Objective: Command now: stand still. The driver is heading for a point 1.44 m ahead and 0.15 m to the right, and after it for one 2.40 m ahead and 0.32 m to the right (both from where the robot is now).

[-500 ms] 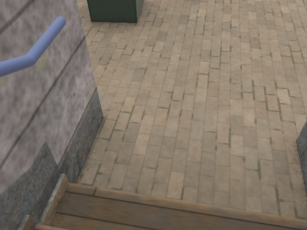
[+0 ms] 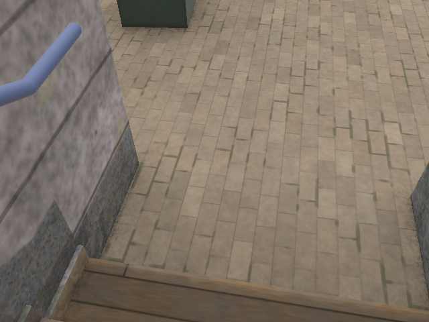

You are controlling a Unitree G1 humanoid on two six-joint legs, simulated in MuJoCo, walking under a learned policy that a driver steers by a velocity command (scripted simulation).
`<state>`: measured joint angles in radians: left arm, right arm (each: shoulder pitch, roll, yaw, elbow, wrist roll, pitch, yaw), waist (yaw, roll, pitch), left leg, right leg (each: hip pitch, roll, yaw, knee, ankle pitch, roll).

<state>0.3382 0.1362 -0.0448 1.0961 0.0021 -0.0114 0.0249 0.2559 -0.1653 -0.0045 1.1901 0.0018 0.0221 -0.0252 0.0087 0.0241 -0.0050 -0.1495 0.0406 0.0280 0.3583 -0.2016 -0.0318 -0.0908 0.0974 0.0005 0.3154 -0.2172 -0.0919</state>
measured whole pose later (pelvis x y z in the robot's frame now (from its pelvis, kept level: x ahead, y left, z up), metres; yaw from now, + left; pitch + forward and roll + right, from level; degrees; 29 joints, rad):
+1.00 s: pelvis +0.01 +0.00 +0.00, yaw +0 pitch +0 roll +0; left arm 0.36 0.11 -0.03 1.13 0.01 -0.02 0.03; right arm 0.30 -0.14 -0.02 1.20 0.00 0.02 -0.04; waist 0.01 0.03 -0.01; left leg -0.13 0.04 0.03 0.35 -0.22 -0.03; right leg -0.07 0.10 0.01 0.30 -0.23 -0.09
